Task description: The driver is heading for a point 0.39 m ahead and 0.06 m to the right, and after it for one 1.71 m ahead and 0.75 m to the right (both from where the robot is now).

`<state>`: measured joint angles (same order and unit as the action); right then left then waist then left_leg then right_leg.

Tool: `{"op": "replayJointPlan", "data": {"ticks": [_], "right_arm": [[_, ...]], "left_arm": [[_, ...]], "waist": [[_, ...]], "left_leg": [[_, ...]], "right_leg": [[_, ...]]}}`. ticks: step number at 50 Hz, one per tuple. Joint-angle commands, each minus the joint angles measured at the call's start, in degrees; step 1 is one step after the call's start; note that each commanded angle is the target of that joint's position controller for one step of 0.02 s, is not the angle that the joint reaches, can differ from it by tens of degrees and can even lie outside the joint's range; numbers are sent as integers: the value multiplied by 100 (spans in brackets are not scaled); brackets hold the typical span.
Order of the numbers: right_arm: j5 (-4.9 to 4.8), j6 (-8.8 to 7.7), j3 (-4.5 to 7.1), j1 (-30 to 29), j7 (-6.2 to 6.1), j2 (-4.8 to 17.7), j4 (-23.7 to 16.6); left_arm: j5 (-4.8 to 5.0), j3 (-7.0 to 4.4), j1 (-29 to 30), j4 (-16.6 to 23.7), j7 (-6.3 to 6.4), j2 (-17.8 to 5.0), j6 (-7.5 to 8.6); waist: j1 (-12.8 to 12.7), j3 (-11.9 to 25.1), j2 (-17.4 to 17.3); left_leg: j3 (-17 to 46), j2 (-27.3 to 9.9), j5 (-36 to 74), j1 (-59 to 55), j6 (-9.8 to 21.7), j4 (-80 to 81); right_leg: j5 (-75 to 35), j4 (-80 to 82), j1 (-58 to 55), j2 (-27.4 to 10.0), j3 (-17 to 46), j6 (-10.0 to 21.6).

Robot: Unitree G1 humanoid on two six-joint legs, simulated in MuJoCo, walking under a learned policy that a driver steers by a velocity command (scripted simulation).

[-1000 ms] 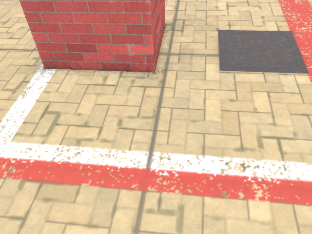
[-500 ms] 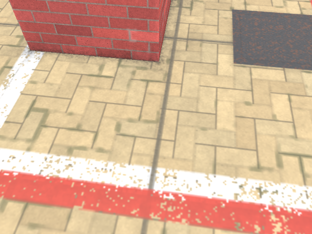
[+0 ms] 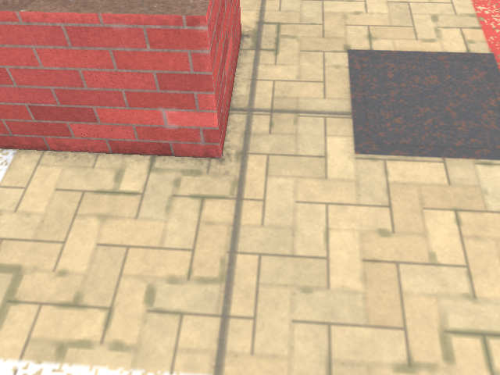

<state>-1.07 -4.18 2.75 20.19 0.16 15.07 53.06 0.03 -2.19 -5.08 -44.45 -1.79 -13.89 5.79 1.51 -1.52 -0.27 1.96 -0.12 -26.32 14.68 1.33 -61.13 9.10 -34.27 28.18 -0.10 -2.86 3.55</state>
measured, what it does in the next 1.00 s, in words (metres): walks ahead, turning right: left foot, then right foot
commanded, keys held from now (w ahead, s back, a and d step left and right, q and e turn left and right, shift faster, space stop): w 0.30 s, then w+e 0.70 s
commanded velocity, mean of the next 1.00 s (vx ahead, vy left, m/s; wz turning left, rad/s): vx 0.50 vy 0.00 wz -0.28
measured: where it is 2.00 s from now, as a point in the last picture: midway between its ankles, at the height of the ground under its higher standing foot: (349, 200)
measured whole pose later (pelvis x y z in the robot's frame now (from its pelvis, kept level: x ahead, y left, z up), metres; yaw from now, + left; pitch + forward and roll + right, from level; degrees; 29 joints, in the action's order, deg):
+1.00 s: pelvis +0.52 -0.02 +0.00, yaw -19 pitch +2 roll +2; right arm -0.7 -2.7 4.8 18.5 -1.5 15.3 54.1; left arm 1.3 -4.0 -2.5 -40.7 -3.5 -14.3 1.8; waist 3.4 -1.6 1.3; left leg -17.2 -4.6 -26.0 -5.3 -3.9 -22.2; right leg 8.2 -35.3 31.2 -2.1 -4.0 6.5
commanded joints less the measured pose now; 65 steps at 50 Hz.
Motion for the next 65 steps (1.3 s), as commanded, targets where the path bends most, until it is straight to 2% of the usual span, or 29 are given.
{"op": "replayJointPlan", "data": {"ticks": [1, 3, 6, 9, 13, 18, 21, 22, 23, 24, 25, 26, 27, 28, 29, 31, 37, 45, 48, 50, 51, 52, 53, 54, 55, 56, 57, 60, 65], "right_arm": [[-18, -225, 131, -457, -34, 638, -619], [27, -67, 167, -286, -80, 481, -588], [61, 53, 152, -351, -101, 292, -607], [115, 37, 153, -964, -87, 272, -775], [71, -13, 105, -1718, -9, 154, -934], [17, -108, 81, -2501, 128, 187, -1219], [14, -221, 158, -2177, 182, 427, -1180], [35, -247, 238, -1663, 162, 557, -1032], [75, -266, 386, -725, 105, 865, -755], [162, -254, 505, 347, 32, 1349, -619], [180, -211, 521, 460, 61, 1520, -521], [144, -201, 381, 299, 47, 931, -603], [104, -207, 298, -97, 24, 665, -656], [117, -213, 245, -503, 32, 532, -687], [141, -224, 211, -773, 47, 377, -673], [193, -266, 200, -950, 42, 264, -602], [205, -278, 323, -753, -112, 636, -354], [76, -28, 390, -209, -158, 905, -137], [17, 95, 443, -368, -190, 1153, -200], [-8, 164, 435, -520, -207, 1219, -270], [159, 98, 322, -430, -199, 912, -433], [190, -133, 106, -183, -128, 212, -815], [-43, -407, 195, -791, -26, 731, -896], [-205, -497, 200, -1094, 10, 775, -1003], [-82, -514, 190, -1051, -37, 726, -899], [67, -464, 252, -999, -84, 813, -826], [106, -366, 283, -893, -67, 815, -817], [178, -185, 263, -1027, -70, 610, -932], [156, -186, 166, -2092, -58, 441, -1259]], "left_arm": [[-3, -232, -884, 57, 44, -752, 8], [-81, -178, -633, 37, 1, -509, 62], [-58, -239, -810, -110, 39, -686, 120], [-23, -276, -1117, -273, 143, -805, 73], [45, -297, -1426, -437, 199, -903, 21], [114, -328, -1877, -715, 217, -932, -97], [140, -392, -1682, -711, 260, -1080, -169], [152, -388, -1523, -675, 266, -1084, -189], [117, -321, -1475, -632, 262, -882, -188], [-25, -180, -1493, -459, 255, -495, -174], [114, -63, -2230, -428, 236, -5, -64], [234, -224, -1930, -522, 237, -674, -12], [276, -295, -1459, -369, 239, -878, -7], [240, -299, -1238, -336, 270, -792, -39], [173, -335, -1145, -313, 286, -724, -90], [202, -348, -1311, -311, 258, -499, -236], [126, -320, -697, 43, 209, -329, -381], [122, -211, 684, 661, -115, -285, -336], [121, -331, 310, 730, -201, -541, -360], [144, -627, -1228, 349, -147, -1040, -370], [121, -825, -2002, 161, -1, -1628, -425], [128, -857, -1641, 347, 11, -2130, -354], [50, -694, -1857, 440, -11, -1624, -298], [22, -605, -1713, 377, -7, -1285, -230], [73, -541, -1256, 455, -12, -1088, -172], [79, -469, -851, 546, 2, -875, -156], [34, -416, -658, 635, 20, -766, -153], [72, -445, -776, 636, 112, -923, -125], [121, -482, -1249, 534, 243, -1049, -174]], "waist": [[-462, 789, 334], [-97, 566, 521], [5, 366, 428], [-134, 191, 312], [-394, 20, 341], [-635, -260, 367], [-320, -66, 547], [-2, 207, 550], [378, 843, 415], [710, 1825, -401], [318, 2384, -1943], [486, 1970, -1231], [436, 1271, -925], [250, 891, -510], [102, 563, -491], [-130, 373, -655], [-145, 6, -306], [289, -400, -256], [-94, -21, -540], [-946, 773, -411], [-1139, 1248, 494], [-453, 1902, 1714], [-871, 2184, 856], [-806, 1537, 614], [-473, 1004, 47], [-243, 788, 31], [-72, 669, 139], [8, 462, 147], [-384, 184, 392]], "left_leg": [[196, -557, 651, 2758, 131, -1225], [255, -803, 1019, 2053, 128, -717], [188, -848, 1458, 2136, 11, -153], [160, -869, 2298, 2574, -103, 824], [-28, -673, 3130, 2431, -113, 2088], [-83, -457, 2775, 2413, -36, 2946], [-126, -269, 2256, 1615, 115, 3303], [-272, -109, 2236, 814, 207, 3497], [-180, -229, 2342, -624, 390, 3393], [1140, -1479, 2355, -2416, 754, 3269], [3544, -2520, 1333, -3834, 1508, 3998], [3473, -2328, 669, -3410, 1307, 4278], [2582, -2183, 733, -2689, 1060, 4376], [1988, -1971, 1157, -1904, 943, 4569], [1489, -1775, 1471, -1321, 887, 4790], [792, -1569, 1931, -757, 835, 5113], [-379, -1563, 2871, -774, 865, 5387], [-1227, -1723, 3269, -1795, 616, 5139], [-1476, -1772, 5718, -2084, 441, 4085], [-1721, -1437, 6335, -1432, 169, 1926], [-1707, -1135, 3834, 275, -135, 9], [-787, 200, -621, 2592, -435, -1937], [335, 17, -534, 3190, -266, -2261], [285, -227, -108, 3431, -104, -2070], [302, -505, 362, 3117, -54, -1512], [306, -699, 600, 2638, -81, -979], [325, -785, 761, 2261, -105, -730], [170, -697, 1128, 2057, -313, 89], [113, -329, 2808, 1966, -495, 2146]], "right_leg": [[-166, 1839, -2748, -1693, 2526, 1055], [-509, 2200, -1800, -1365, 1877, 939], [-1015, 2551, -1565, -1288, 1392, 1070], [-1267, 2666, -1839, -1231, 1071, 1007], [-1058, 2708, -2074, -1095, 708, 822], [-927, 2320, -2683, -1343, 931, 819], [-1417, 1803, -2782, -1457, 1181, 681], [-2107, 1287, -2659, -1288, 1086, 570], [-2319, 227, -2174, -929, 854, 384], [-590, -1708, -954, -426, 488, 116], [2464, -3342, 1051, 341, 605, -144], [2336, -4006, 1558, -8, 1156, -125], [1773, -4069, 1775, -264, 1041, -70], [1285, -3907, 1520, -515, 935, -83], [961, -3648, 1330, -661, 937, -93], [645, -3417, 888, -813, 938, -101], [-513, -2212, 1414, -819, 922, -260], [-721, -404, 1363, -607, 138, -18], [185, -348, 481, -123, -327, 274], [-13, 209, -1705, 451, -509, 644], [-208, 297, -3495, -445, 1018, 1006], [755, 1355, -5010, -1784, 4586, 2196], [651, 1835, -5169, -1900, 4877, 2050], [149, 1717, -4656, -1742, 3988, 1792], [-433, 1692, -3634, -1462, 3256, 1560], [-897, 1744, -2849, -1249, 2731, 1401], [-1032, 1894, -2332, -1103, 2499, 1364], [-1361, 2146, -1685, -912, 2162, 1391], [-865, 2102, -1483, -508, 1755, 1024]]}}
